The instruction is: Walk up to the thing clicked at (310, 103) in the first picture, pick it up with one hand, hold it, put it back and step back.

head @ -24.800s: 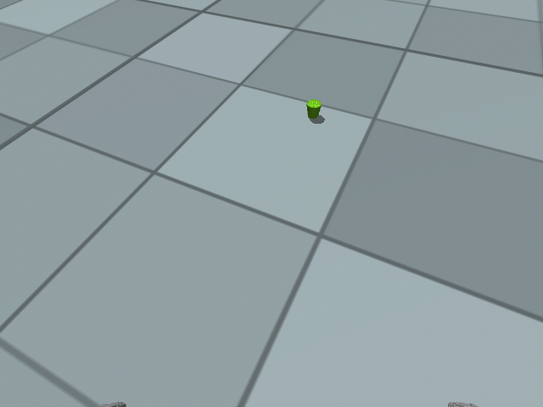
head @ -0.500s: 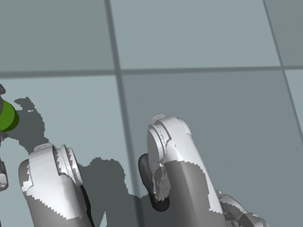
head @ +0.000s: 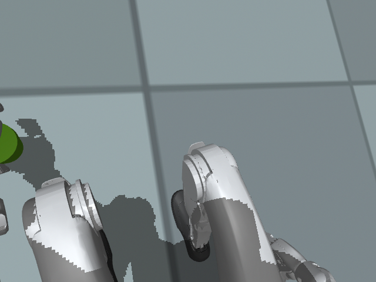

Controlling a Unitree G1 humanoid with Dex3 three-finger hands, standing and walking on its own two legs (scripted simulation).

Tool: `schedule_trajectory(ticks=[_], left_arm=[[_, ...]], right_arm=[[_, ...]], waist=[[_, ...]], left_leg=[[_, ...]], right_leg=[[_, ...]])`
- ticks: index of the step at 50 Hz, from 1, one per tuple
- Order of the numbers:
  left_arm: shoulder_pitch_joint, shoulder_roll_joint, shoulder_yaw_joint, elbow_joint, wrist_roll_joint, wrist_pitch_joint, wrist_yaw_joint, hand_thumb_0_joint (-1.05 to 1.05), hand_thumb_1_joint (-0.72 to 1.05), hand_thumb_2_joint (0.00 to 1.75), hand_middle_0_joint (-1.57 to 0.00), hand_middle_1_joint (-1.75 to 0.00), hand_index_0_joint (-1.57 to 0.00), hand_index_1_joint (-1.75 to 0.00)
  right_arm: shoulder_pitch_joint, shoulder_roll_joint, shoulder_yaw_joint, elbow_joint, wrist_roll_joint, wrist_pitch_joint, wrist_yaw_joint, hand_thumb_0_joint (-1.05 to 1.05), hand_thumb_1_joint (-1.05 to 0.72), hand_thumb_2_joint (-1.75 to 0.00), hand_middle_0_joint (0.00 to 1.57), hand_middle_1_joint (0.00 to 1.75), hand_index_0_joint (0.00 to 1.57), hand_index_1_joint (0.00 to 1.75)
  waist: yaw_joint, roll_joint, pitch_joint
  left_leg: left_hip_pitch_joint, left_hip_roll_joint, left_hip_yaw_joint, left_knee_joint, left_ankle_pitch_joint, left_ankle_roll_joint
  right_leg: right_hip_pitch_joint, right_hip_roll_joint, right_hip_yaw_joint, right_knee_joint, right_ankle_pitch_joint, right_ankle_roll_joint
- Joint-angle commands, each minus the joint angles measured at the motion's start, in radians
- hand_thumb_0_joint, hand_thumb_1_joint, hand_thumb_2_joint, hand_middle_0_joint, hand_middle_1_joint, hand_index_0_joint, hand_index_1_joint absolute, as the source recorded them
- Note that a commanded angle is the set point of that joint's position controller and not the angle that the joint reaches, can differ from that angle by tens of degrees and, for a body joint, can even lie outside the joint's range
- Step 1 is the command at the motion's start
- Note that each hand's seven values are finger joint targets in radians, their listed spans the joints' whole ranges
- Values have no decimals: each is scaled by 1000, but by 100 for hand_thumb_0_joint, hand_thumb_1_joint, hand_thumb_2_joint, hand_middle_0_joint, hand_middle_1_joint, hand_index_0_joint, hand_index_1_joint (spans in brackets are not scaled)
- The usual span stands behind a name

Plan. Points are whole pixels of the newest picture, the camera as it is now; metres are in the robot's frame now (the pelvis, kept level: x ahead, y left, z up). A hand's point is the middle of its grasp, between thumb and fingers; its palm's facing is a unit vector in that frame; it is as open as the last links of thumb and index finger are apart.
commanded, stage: withdraw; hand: left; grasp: from above
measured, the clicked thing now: (0, 146) +0.41 +0.31 -0.25
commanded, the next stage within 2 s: home in 0.92 s
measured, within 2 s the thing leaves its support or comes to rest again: neither
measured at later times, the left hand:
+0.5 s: hand out of the picture +0.40 +0.33 -0.05, palm faces -0.41 -0.08 -0.91, open 14.1 cm
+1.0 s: hand out of the picture +0.41 +0.33 -0.11, palm faces -0.40 -0.06 -0.91, open 14.1 cm
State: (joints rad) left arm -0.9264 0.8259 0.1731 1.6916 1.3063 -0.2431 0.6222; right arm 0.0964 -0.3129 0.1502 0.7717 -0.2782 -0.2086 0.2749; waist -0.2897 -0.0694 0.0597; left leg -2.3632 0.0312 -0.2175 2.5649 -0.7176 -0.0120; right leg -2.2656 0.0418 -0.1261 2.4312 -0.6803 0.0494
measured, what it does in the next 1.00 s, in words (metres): stands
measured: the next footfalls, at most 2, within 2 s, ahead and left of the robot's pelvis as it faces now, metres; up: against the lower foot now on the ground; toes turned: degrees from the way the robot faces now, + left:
none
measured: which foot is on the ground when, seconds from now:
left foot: down 0.00-1.00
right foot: down 0.00-1.00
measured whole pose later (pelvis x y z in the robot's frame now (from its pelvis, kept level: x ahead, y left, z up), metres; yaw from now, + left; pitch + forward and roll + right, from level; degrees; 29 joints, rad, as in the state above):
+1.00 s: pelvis -0.02 +0.00 +0.04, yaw +6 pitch +31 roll -7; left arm -0.97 0.70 0.04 1.47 1.28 -0.20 0.43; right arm 0.16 -0.28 0.05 0.78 -0.16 -0.08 0.12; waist -0.23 -0.01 -0.06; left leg -2.31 0.01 -0.12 2.37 -0.61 0.00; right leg -2.23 0.00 -0.06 2.30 -0.63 0.03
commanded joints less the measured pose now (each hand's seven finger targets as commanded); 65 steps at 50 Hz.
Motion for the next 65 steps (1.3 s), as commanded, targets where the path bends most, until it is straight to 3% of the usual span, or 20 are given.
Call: schedule_trajectory(ticks=[1, 2, 4, 5, 6, 9, 11, 15, 18, 20, 24, 27, 35, 41, 43, 49, 51, 53, 57, 65], left_arm=[[-260, 212, -2, -90, -10, 2, 49, 0, -51, 97, -5, -102, -8, -99], [-264, 265, 39, -124, -15, 1, 56, 0, -52, 97, -5, -103, -8, -100], [-255, 254, 42, -230, -18, 2, 55, 0, -53, 97, -5, -102, -8, -100], [-233, 252, 37, -221, -13, 13, 51, 0, -52, 98, -5, -101, -8, -99], [-238, 185, -4, -271, -28, 18, 41, 0, -54, 99, -6, -102, -7, -100], [-215, 219, 39, -432, -60, 44, 28, 0, -54, 99, -6, -102, -7, -101], [-130, 185, 33, -515, -81, 83, -1, 0, -55, 100, -6, -103, -7, -102], [-193, 103, -34, -678, -132, 149, -100, 0, -57, 103, -7, -103, -6, -104], [-160, 8, -108, -606, -161, 185, -204, 0, -58, 105, -7, -104, -6, -106], [-136, -28, -135, -610, -194, 186, -272, 0, -57, 105, -8, -104, -6, -106], [-96, -49, -180, -563, -217, 165, -384, 0, -55, 104, -8, -104, -7, -105], [-136, -43, -194, -560, -209, 125, -416, 0, -55, 104, -8, -104, -7, -105], [-278, 34, -168, -471, -103, 13, -307, 0, -56, 104, -8, -104, -7, -106], [-424, 93, -135, -368, -31, -9, -183, 0, -55, 102, -7, -104, -7, -104], [-459, 133, -110, -367, -20, 1, -154, 0, -56, 103, -7, -104, -7, -104], [-453, 99, -102, -430, -46, 56, -135, 0, -54, 100, -7, -103, -8, -102], [-366, 117, -80, -482, -70, 86, -146, 0, -53, 99, -7, -102, -8, -101], [-288, 106, -71, -520, -98, 115, -161, 0, -39, 89, -22, -86, -19, -85], [-222, 64, -72, -636, -194, 164, -224, 0, -8, 85, -21, -59, -19, -61], [147, -82, -89, -933, -477, 229, -415, 0, 56, 79, -18, -31, -18, -32]], right_arm=[[166, -292, -88, -5, 1, -10, -4, 0, -89, -90, 20, 30, 20, 30], [177, -294, -93, 1, 7, -7, -7, 0, -90, -90, 20, 30, 20, 30], [163, -279, -99, -12, 11, -9, -4, 0, -90, -90, 20, 30, 20, 30], [160, -279, -104, -6, 10, -9, 2, 0, -90, -90, 20, 30, 20, 30], [158, -263, -107, -2, 18, -6, 5, 0, -90, -90, 20, 30, 20, 30], [173, -263, -148, 2, 49, 5, 8, 0, -90, -90, 20, 30, 20, 30], [173, -251, -179, -8, 82, 31, 8, 0, -90, -90, 20, 30, 20, 30], [209, -235, -238, -7, 152, 89, -15, 0, -91, -91, 20, 30, 20, 30], [242, -214, -254, -13, 172, 127, -37, 0, -91, -91, 20, 30, 20, 30], [241, -197, -256, -30, 184, 143, -58, 0, -91, -91, 20, 30, 20, 30], [218, -186, -239, -70, 206, 162, -101, 0, -90, -90, 20, 30, 20, 30], [202, -175, -216, -92, 212, 170, -138, 0, -90, -90, 20, 30, 20, 30], [173, -176, -173, -80, 185, 161, -175, 0, -90, -90, 20, 30, 20, 30], [199, -197, -159, -49, 141, 136, -179, 0, -90, -90, 20, 30, 20, 30], [206, -204, -162, -40, 130, 128, -179, 0, -90, -90, 20, 30, 20, 30], [241, -212, -188, -15, 119, 113, -165, 0, -90, -90, 20, 30, 20, 30], [260, -219, -206, -28, 137, 121, -164, 0, -90, -90, 20, 30, 20, 30], [282, -211, -212, -40, 151, 132, -156, 0, -89, -89, 20, 30, 20, 30], [306, -186, -231, -56, 186, 153, -160, 0, -89, -90, 20, 30, 20, 30], [224, -137, -254, -150, 265, 181, -189, 0, -90, -90, 20, 30, 20, 30]], waist=[[-34, 388, -614], [-13, 397, -640], [26, 486, -713], [16, 489, -710], [31, 502, -733], [77, 543, -825], [118, 538, -892], [118, 475, -961], [87, 318, -847], [93, 238, -819], [94, 117, -680], [95, 78, -646], [100, 221, -665], [59, 327, -718], [63, 377, -769], [66, 488, -861], [103, 470, -965], [119, 425, -988], [136, 322, -1024], [182, 158, -875]], left_leg=[[466, -4, 110, -272, 182, 23], [464, -4, 112, -273, 173, 24], [538, -6, 120, -295, 224, 12], [543, -4, 121, -289, 227, 11], [549, -5, 127, -299, 226, 9], [594, -9, 145, -329, 243, 11], [624, -8, 163, -360, 280, 13], [671, -9, 173, -434, 271, 23], [598, -16, 174, -462, 221, 42], [564, -22, 174, -486, 188, 51], [488, -30, 170, -538, 98, 58], [473, -34, 186, -542, 102, 59], [537, -40, 187, -543, 85, 40], [598, -40, 177, -511, 81, 27], [629, -38, 170, -506, 87, 21], [714, -35, 163, -519, 107, 9], [747, -35, 177, -520, 165, 15], [722, -37, 192, -528, 194, 26], [722, -35, 198, -564, 231, 41], [735, -30, 165, -746, 144, 53]], right_leg=[[301, 40, -118, -211, 229, -70], [308, 39, -111, -217, 219, -72], [317, 34, -108, -204, 253, -79], [307, 34, -110, -197, 259, -79], [302, 35, -104, -205, 257, -81], [330, 24, -83, -229, 275, -83], [361, 23, -59, -256, 306, -87], [380, 16, -28, -335, 299, -89], [418, 22, -10, -415, 252, -84], [454, 21, 2, -455, 211, -84], [486, 14, 24, -523, 95, -84], [511, 15, 39, -555, 85, -84], [388, 9, 28, -487, 69, -99], [303, -5, 2, -424, 69, -96], [289, -6, -5, -394, 76, -99], [259, -20, -32, -349, 123, -97], [325, -17, -23, -377, 166, -99], [406, -15, -13, -410, 193, -96], [524, -3, 5, -484, 225, -89], [699, -5, 36, -668, 155, -74]])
